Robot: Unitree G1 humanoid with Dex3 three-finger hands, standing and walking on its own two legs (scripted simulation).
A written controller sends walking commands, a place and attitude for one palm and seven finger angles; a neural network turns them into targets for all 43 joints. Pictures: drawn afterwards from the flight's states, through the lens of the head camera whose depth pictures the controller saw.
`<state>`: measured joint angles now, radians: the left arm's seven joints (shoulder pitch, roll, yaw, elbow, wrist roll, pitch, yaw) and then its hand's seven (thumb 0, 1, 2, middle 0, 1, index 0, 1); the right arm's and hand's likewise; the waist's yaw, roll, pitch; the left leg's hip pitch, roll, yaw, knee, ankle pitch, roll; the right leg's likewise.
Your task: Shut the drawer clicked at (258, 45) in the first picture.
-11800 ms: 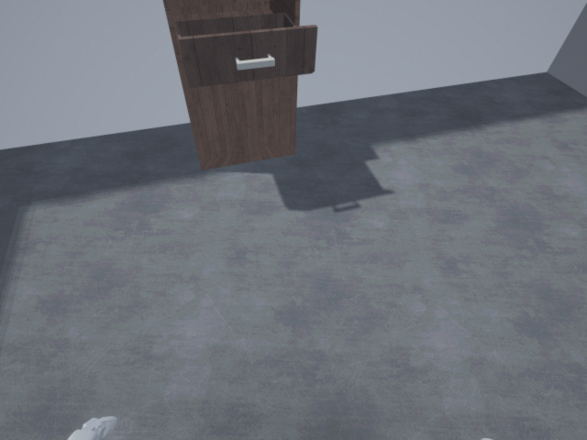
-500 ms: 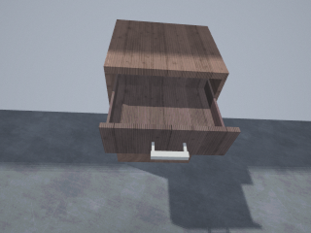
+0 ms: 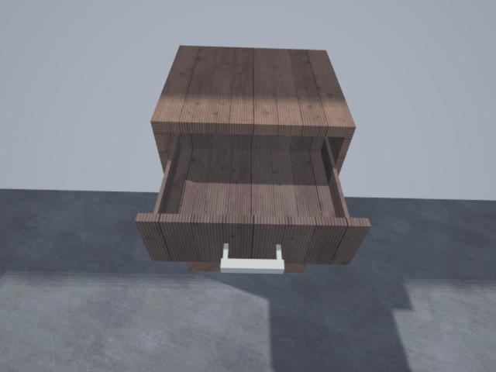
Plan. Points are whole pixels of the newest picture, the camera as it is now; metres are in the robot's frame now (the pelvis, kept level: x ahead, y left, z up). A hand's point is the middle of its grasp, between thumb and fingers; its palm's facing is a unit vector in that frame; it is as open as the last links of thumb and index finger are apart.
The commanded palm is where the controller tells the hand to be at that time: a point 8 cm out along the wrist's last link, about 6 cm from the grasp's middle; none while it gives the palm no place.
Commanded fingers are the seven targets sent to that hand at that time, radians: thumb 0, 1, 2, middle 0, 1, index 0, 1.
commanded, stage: come to a stop and stand still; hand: left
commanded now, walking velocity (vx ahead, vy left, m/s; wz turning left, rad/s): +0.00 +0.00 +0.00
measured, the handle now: (252, 257) +0.36 +0.02 -0.09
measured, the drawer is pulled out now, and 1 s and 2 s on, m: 0.28 0.28 0.28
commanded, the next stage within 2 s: look again from close up in 0.54 s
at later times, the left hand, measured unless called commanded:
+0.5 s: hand out of the picture +0.00 +0.14 -0.17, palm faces +0.04 -0.98 -0.19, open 7.3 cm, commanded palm none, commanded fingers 0.00 0.90 0.90 -0.20 -0.30 -0.20 -0.30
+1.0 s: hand out of the picture -0.02 +0.13 -0.17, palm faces +0.05 -0.98 -0.18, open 7.3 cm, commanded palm none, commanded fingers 0.00 0.90 0.90 -0.20 -0.30 -0.20 -0.30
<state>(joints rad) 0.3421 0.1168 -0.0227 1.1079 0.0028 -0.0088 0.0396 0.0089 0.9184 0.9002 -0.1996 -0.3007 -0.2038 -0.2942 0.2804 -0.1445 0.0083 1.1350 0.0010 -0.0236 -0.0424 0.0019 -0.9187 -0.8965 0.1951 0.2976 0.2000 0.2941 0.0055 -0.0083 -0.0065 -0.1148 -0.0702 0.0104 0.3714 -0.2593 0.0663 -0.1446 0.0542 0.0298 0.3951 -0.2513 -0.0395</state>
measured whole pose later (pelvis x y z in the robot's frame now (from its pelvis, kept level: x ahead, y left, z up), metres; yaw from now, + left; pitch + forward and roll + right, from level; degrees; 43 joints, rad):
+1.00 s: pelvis +0.00 -0.04 +0.00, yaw +1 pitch +0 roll +1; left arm 0.33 0.13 -0.02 1.09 0.00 -0.01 0.03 0.01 0.91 0.90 -0.20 -0.30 -0.20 -0.29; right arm 0.31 -0.13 0.02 1.16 0.00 -0.03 -0.04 0.00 -0.91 -0.90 0.20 0.30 0.20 0.29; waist 0.00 0.00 0.01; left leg -0.12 -0.03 -0.01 0.37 -0.25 0.01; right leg -0.13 0.10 0.01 0.37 -0.23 -0.09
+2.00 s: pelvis +0.05 -0.11 -0.02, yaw +0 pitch -1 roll +0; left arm 0.30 0.19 0.04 0.95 0.01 0.07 0.02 0.01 0.91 0.90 -0.20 -0.30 -0.21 -0.29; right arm 0.24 -0.16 -0.02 1.03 -0.01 -0.02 -0.08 -0.01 -0.91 -0.90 0.20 0.30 0.20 0.29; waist -0.03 -0.06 0.08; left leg -0.32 0.05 0.11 0.61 -0.25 0.06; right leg -0.43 0.16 0.00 1.25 -0.42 0.04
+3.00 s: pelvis +0.07 -0.21 +0.00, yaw +2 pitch +0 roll +0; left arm 0.30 0.18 0.01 1.02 0.01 0.02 0.03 0.00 0.91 0.90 -0.20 -0.30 -0.20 -0.29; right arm 0.39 -0.13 0.00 1.07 -0.02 0.02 -0.02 0.00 -0.91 -0.90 0.19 0.30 0.20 0.29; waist 0.00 -0.02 0.02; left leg -0.23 0.01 0.07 0.47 -0.25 0.02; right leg -0.24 -0.01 -0.03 0.47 -0.24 0.00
